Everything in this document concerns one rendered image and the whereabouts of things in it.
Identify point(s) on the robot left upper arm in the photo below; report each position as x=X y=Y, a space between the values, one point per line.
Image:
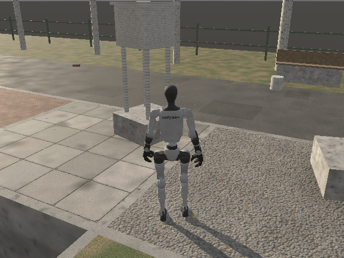
x=152 y=122

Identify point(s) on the humanoid robot torso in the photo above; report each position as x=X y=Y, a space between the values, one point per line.
x=171 y=129

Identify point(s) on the right robot hand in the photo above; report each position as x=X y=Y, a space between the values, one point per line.
x=199 y=159

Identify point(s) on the robot right thigh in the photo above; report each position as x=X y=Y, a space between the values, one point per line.
x=184 y=163

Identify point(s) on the left robot forearm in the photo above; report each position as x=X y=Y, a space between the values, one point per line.
x=148 y=142

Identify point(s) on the right robot forearm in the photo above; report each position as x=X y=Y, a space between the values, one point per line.
x=196 y=144

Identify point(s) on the robot right upper arm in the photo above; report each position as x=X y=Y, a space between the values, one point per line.
x=190 y=122

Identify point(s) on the left robot hand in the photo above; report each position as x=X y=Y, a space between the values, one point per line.
x=149 y=154

